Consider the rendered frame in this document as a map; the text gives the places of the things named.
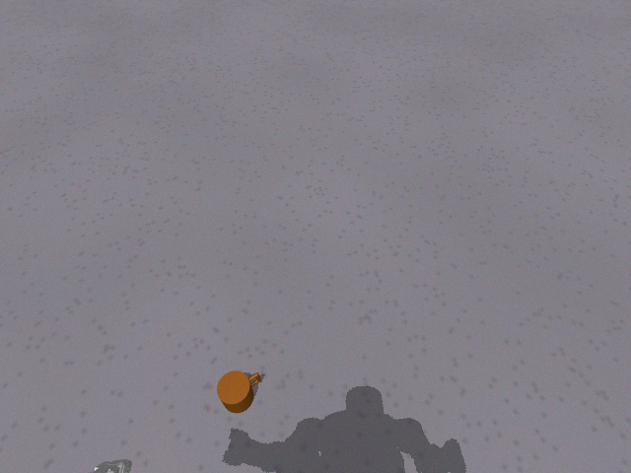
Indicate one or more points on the mug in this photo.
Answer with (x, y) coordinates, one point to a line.
(235, 390)

